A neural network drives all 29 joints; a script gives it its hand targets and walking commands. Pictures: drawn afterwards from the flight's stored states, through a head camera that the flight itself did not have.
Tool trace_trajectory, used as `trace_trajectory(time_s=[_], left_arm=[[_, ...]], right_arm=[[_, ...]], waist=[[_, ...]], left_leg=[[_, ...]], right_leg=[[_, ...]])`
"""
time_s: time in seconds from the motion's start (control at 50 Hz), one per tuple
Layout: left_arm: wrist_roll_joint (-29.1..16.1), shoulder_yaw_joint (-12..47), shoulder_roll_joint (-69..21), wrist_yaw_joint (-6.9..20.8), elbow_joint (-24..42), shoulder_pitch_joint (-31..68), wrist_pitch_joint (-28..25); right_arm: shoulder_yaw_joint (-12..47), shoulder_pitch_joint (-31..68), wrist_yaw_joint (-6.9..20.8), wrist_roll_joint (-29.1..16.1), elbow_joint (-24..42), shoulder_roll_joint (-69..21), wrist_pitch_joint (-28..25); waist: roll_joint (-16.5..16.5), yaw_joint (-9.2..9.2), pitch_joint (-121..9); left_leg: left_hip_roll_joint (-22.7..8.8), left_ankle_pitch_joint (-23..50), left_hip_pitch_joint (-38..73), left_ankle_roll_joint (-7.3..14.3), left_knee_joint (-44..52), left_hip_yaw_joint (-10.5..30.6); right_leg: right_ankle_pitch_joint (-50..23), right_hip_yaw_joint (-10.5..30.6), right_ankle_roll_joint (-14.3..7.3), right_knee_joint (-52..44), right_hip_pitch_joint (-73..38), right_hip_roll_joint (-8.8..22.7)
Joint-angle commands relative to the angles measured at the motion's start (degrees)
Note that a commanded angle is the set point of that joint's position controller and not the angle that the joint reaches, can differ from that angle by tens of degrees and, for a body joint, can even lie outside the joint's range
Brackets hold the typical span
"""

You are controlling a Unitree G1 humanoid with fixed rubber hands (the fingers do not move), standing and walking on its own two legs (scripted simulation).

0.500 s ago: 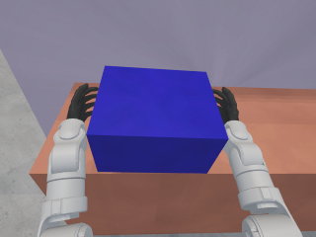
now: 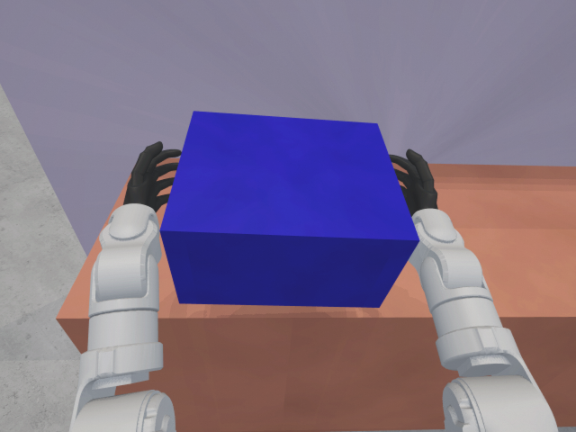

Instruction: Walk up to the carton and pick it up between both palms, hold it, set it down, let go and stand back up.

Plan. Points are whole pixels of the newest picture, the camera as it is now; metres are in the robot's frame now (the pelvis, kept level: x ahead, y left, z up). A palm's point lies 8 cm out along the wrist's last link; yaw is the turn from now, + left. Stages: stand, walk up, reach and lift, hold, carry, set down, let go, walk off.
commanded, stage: reach and lift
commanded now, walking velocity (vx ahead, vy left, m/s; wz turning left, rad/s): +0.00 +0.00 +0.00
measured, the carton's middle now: (284, 207) +0.39 -0.01 +0.15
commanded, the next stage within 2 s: hold in 0.06 s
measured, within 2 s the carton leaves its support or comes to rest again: neither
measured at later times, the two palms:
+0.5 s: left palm (137, 198) +0.36 +0.18 +0.19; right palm (415, 202) +0.36 -0.18 +0.18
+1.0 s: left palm (134, 195) +0.36 +0.18 +0.20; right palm (413, 198) +0.37 -0.18 +0.18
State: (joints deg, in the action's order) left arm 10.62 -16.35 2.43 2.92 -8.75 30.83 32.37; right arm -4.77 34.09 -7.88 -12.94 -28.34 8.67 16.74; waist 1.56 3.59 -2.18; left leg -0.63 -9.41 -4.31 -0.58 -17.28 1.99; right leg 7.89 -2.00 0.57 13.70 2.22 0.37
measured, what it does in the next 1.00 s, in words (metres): stands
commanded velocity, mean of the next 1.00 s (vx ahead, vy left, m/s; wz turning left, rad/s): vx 0.00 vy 0.00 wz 0.00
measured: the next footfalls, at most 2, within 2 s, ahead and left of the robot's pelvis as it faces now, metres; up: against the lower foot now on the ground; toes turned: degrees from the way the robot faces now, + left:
none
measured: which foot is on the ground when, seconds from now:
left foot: down 0.00-1.00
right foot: down 0.00-1.00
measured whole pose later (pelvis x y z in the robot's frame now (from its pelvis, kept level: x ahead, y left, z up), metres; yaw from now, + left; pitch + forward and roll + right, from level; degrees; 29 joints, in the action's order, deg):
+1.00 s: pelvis +0.00 +0.00 +0.00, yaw +0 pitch -3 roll -1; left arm 11.2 -17.6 3.1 4.4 -7.3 33.2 36.5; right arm -5.6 36.5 -8.2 -12.7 -27.7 8.1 20.1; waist 1.7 3.4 -2.5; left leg -0.3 -9.2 -4.3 -0.4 -16.9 2.3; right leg 8.0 -1.7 0.6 13.8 2.4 0.5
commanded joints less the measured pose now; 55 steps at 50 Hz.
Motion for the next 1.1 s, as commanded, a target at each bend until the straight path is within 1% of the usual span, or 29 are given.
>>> trace_trajectory(time_s=[0.0, 0.04, 0.06, 0.08, 0.18, 0.2, 0.22, 0.26, 0.28, 0.32, 0.36, 0.38, 0.4, 0.42, 0.44, 0.46, 0.52, 0.58, 0.66, 0.7, 0.76, 0.78, 0.84, 0.86, 0.9, 0.92, 0.98, 1.02, 1.08], left_arm=[[-5.8, 27.8, -30.6, 7.4, 4.9, 32.5, -0.8], [-6.7, 29.1, -31.2, 7.4, 6.0, 34.4, -0.8], [-7.0, 29.2, -31.3, 7.3, 6.3, 34.9, -0.8], [-6.7, 29.0, -31.3, 7.3, 5.5, 35.0, -0.5], [-6.8, 28.6, -31.3, 7.7, 5.7, 35.6, 0.4], [-6.8, 28.5, -31.3, 7.6, 5.5, 35.5, 0.5], [-6.7, 28.2, -31.5, 7.6, 5.1, 34.8, 0.7], [-7.1, 29.5, -31.8, 7.5, 6.7, 34.5, 1.0], [-7.2, 29.4, -32.0, 7.4, 7.1, 33.9, 1.2], [-6.7, 29.5, -32.1, 7.4, 6.6, 33.4, 1.4], [-6.7, 29.2, -32.0, 7.3, 7.2, 33.9, 1.4], [-7.2, 29.7, -32.0, 7.2, 7.6, 34.1, 1.4], [-7.3, 29.7, -32.3, 7.1, 6.7, 33.6, 1.5], [-7.2, 30.1, -32.4, 7.0, 7.9, 34.5, 1.3], [-7.1, 30.5, -32.7, 6.8, 8.3, 34.3, 1.3], [-7.0, 30.3, -32.7, 6.8, 8.9, 33.2, 1.4], [-7.5, 31.4, -32.1, 6.4, 11.5, 32.4, 1.5], [-6.0, 28.8, -30.8, 7.0, 8.6, 30.5, 2.3], [-6.1, 28.2, -30.3, 8.0, 9.2, 30.7, 2.6], [-6.2, 27.9, -30.0, 8.1, 8.9, 31.5, 2.3], [-7.1, 29.3, -30.8, 7.7, 9.8, 33.3, 1.8], [-7.5, 29.9, -30.9, 7.5, 10.3, 34.8, 1.6], [-7.6, 29.8, -30.7, 7.2, 8.8, 36.8, 1.4], [-7.7, 29.6, -31.2, 7.2, 7.6, 36.0, 1.6], [-6.6, 28.0, -30.1, 7.2, 5.4, 34.6, 1.8], [-6.0, 27.3, -30.4, 7.5, 4.6, 33.6, 2.1], [-6.4, 27.7, -31.4, 8.0, 5.3, 32.7, 2.3], [-6.5, 27.8, -31.7, 8.0, 6.8, 32.4, 2.1], [-7.0, 29.1, -31.4, 7.6, 8.2, 33.8, 1.5]], right_arm=[[25.3, 40.8, 5.8, -3.9, 16.5, -34.9, -1.7], [24.9, 41.1, 5.8, -3.8, 16.3, -35.6, -1.5], [24.6, 41.7, 5.8, -3.9, 16.3, -35.3, -1.3], [24.4, 41.9, 5.9, -3.9, 16.0, -35.2, -1.1], [23.6, 42.1, 6.0, -3.8, 15.3, -35.2, -0.3], [23.3, 42.5, 6.0, -3.7, 15.3, -34.8, -0.3], [23.3, 42.2, 6.0, -3.7, 15.0, -34.3, -0.2], [23.3, 41.6, 6.1, -4.2, 15.7, -33.8, -0.2], [23.4, 41.6, 6.2, -4.6, 16.2, -33.4, -0.2], [23.3, 40.7, 6.3, -4.5, 15.1, -32.9, 0.2], [23.3, 41.6, 6.6, -4.8, 16.1, -32.8, 0.2], [23.3, 41.9, 6.7, -5.1, 16.6, -33.1, 0.1], [23.3, 41.8, 6.7, -4.8, 16.5, -32.8, 0.1], [23.4, 41.7, 6.8, -5.0, 16.2, -33.0, 0.1], [23.7, 41.8, 6.7, -5.2, 17.2, -33.1, 0.0], [24.7, 42.1, 6.6, -5.7, 18.7, -33.6, -0.1], [26.4, 40.8, 6.2, -7.0, 20.5, -33.4, 0.1], [26.0, 39.7, 5.9, -6.5, 18.9, -33.1, 1.1], [26.6, 40.0, 5.4, -6.5, 20.3, -34.0, 1.2], [26.6, 41.0, 5.2, -6.5, 20.6, -34.5, 1.3], [26.2, 41.6, 5.3, -6.3, 20.9, -34.6, 1.0], [25.9, 42.1, 5.4, -6.1, 20.7, -34.8, 0.9], [24.7, 42.7, 5.8, -5.0, 18.5, -35.0, 1.1], [24.1, 42.7, 5.8, -4.5, 18.0, -34.8, 1.1], [23.8, 41.9, 6.0, -4.2, 15.9, -34.5, 1.4], [23.7, 41.5, 6.0, -3.9, 15.3, -34.3, 1.4], [23.7, 41.3, 5.9, -4.6, 15.8, -33.5, 1.1], [24.7, 41.5, 5.7, -5.6, 17.3, -33.7, 0.8], [24.9, 41.5, 5.7, -6.2, 17.3, -33.6, 0.7]], waist=[[-0.5, -0.41, -18.0], [-1.2, 0.30, -19.2], [-1.6, 0.02, -19.2], [-1.3, 0.45, -18.5], [-1.7, 0.38, -17.9], [-1.9, 0.81, -18.0], [-2.4, 0.44, -17.4], [-3.3, 0.95, -19.6], [-3.5, 0.79, -19.4], [-3.6, 1.19, -18.2], [-3.0, 0.87, -18.8], [-2.5, 1.14, -19.3], [-2.9, 1.14, -18.5], [-3.5, 1.04, -18.1], [-3.8, 1.22, -19.3], [-3.1, 0.64, -19.8], [-3.4, 0.64, -22.2], [-2.0, 0.04, -18.4], [-0.3, 0.11, -18.9], [0.4, -0.33, -18.9], [-1.7, 0.57, -20.1], [-2.2, 0.71, -20.1], [-1.6, 0.59, -19.7], [-2.1, 0.67, -19.3], [-1.1, 0.18, -17.8], [-0.9, 0.12, -17.5], [-2.5, 0.29, -18.5], [-2.0, 0.33, -20.2], [-2.7, 0.85, -20.0]], left_leg=[[4.5, 11.1, 4.0, -0.7, 1.2, -2.6], [4.5, 11.6, 4.5, -1.2, 0.9, -2.5], [4.6, 11.2, 4.7, -1.3, 1.0, -2.5], [4.3, 11.1, 4.8, -1.2, 1.0, -2.5], [4.4, 10.7, 3.8, -1.3, 1.2, -2.4], [4.2, 10.7, 4.7, -1.4, 1.4, -2.3], [4.1, 11.5, 4.7, -1.6, 1.2, -2.3], [4.0, 13.6, 6.2, -2.3, 0.5, -2.2], [3.8, 15.2, 6.9, -2.6, 0.3, -1.7], [3.5, 15.2, 6.9, -2.8, 0.2, -1.9], [3.5, 14.5, 6.4, -2.5, 0.4, -1.7], [3.5, 14.8, 6.0, -2.5, 0.4, -1.6], [3.4, 14.7, 6.4, -2.6, 0.6, -1.4], [3.4, 15.0, 6.4, -2.8, 0.4, -1.6], [3.6, 16.1, 7.2, -2.7, -0.2, -1.7], [3.8, 17.6, 7.4, -2.5, -0.6, -1.6], [3.7, 20.4, 7.7, -2.9, -1.2, -1.4], [4.0, 16.7, 6.4, -2.3, -0.2, -2.0], [4.5, 14.7, 4.6, -1.4, 0.4, -2.3], [4.8, 13.5, 4.1, -0.9, 0.8, -2.6], [4.5, 14.2, 5.5, -1.5, 0.3, -2.2], [4.4, 13.4, 5.3, -1.7, 0.3, -2.2], [4.3, 9.7, 4.5, -1.3, 1.0, -2.2], [4.1, 10.2, 4.8, -1.3, 1.0, -2.4], [3.9, 9.3, 4.3, -0.9, 1.5, -2.3], [4.0, 9.3, 4.2, -1.1, 1.6, -2.3], [3.9, 13.9, 5.2, -2.0, 0.8, -2.4], [3.9, 16.6, 5.9, -2.0, 0.0, -1.9], [4.1, 16.4, 6.0, -2.5, -0.3, -2.0]], right_leg=[[-11.7, -0.8, 2.4, 0.2, -6.6, -2.9], [-11.3, -1.0, 2.1, 0.2, -6.0, -3.1], [-10.1, -1.0, 2.0, -0.1, -5.5, -3.3], [-9.8, -1.1, 1.8, 0.0, -4.9, -3.4], [-8.2, -1.1, 1.5, -0.3, -4.8, -3.2], [-7.7, -1.4, 1.4, -0.5, -4.4, -3.5], [-7.4, -1.6, 1.2, -0.6, -4.3, -3.5], [-9.0, -1.4, 1.0, -0.2, -5.0, -3.7], [-9.7, -1.7, 0.6, -0.3, -5.2, -4.0], [-8.3, -1.8, 0.6, -0.5, -4.5, -4.3], [-7.6, -1.9, 0.6, -0.7, -4.3, -4.2], [-8.0, -1.9, 0.4, -0.5, -4.1, -4.3], [-8.0, -1.8, 0.4, -0.7, -3.8, -4.2], [-7.7, -1.8, 0.5, -0.4, -3.8, -4.2], [-9.3, -1.6, 0.4, -0.3, -4.0, -3.9], [-11.2, -1.7, 0.8, -0.1, -4.7, -4.1], [-14.6, -1.5, 0.9, 0.5, -6.7, -4.4], [-13.1, -1.3, 1.5, 0.0, -6.2, -3.8], [-14.7, -1.0, 2.1, 0.4, -8.4, -3.7], [-15.4, -0.8, 2.7, 0.5, -8.0, -3.4], [-14.8, -0.9, 1.9, 0.7, -6.9, -3.5], [-12.5, -1.1, 1.8, 0.4, -5.8, -3.5], [-8.3, -1.1, 1.6, -0.3, -3.5, -3.4], [-8.6, -1.0, 1.3, -0.2, -3.5, -3.2], [-7.8, -1.0, 1.3, -0.4, -4.1, -3.4], [-8.5, -0.9, 1.4, -0.3, -4.9, -3.2], [-11.4, -1.2, 1.2, 0.1, -5.8, -3.7], [-13.9, -1.3, 1.3, 0.3, -6.6, -3.8], [-13.4, -1.2, 1.2, 0.2, -6.1, -4.0]])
